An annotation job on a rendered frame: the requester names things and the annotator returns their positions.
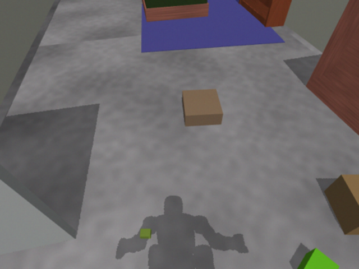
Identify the bookshelf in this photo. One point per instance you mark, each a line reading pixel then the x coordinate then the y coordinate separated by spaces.
pixel 270 13

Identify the bed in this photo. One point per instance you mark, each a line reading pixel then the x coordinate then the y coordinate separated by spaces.
pixel 159 10

